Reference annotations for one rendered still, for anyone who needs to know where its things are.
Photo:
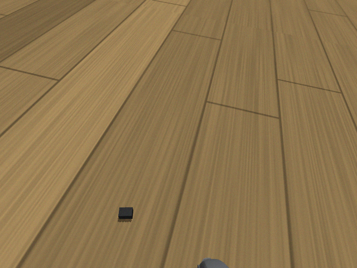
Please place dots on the small box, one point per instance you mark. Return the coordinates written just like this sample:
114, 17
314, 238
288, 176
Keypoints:
125, 213

